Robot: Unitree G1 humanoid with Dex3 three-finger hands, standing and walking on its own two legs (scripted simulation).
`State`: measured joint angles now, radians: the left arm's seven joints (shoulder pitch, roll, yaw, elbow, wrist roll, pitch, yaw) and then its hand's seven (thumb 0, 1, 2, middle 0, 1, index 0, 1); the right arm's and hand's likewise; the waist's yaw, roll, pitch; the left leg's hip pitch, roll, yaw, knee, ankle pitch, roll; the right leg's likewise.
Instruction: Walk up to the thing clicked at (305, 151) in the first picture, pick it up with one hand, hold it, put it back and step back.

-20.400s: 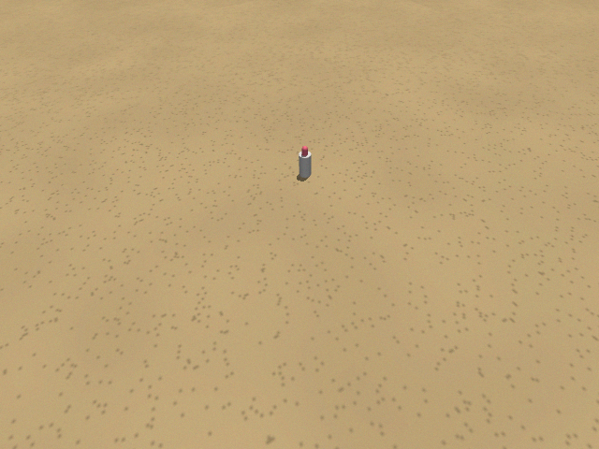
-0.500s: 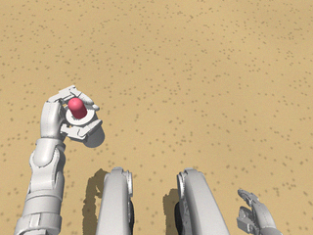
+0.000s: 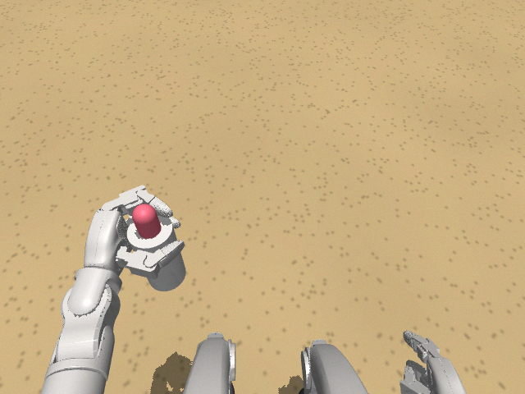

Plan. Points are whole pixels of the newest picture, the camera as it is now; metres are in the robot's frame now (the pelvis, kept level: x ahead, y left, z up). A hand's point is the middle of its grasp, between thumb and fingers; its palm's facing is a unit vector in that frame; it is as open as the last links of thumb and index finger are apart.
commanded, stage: lift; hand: left
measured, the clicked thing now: (156, 245) +0.35 +0.18 +0.00
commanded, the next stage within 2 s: hold in 0.84 s
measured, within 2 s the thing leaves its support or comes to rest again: neither
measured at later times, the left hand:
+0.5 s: hand (147, 210) +0.35 +0.17 +0.11, palm faces -0.07 -1.00 -0.01, open 7.5 cm
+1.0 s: hand (153, 189) +0.36 +0.15 +0.14, palm faces -0.10 -0.99 +0.00, open 7.5 cm
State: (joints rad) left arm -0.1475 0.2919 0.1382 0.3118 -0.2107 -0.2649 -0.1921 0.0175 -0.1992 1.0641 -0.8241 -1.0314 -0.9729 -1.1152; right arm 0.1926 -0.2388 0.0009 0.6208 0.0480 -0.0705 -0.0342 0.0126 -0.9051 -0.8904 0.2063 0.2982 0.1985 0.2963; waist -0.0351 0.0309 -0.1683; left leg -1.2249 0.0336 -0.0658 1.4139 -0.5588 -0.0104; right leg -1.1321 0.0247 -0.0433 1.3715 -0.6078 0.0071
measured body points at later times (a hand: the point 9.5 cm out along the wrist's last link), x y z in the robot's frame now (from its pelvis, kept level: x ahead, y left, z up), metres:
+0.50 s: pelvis +0.02 +0.00 +0.06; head +0.09 +0.01 +0.51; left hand +0.35 +0.22 +0.11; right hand +0.15 -0.25 -0.04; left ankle +0.06 +0.12 -0.60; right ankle +0.03 -0.13 -0.60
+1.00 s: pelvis +0.03 -0.01 +0.09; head +0.09 -0.01 +0.54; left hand +0.36 +0.21 +0.14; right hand +0.16 -0.26 -0.02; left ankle +0.06 +0.12 -0.60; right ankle +0.03 -0.13 -0.60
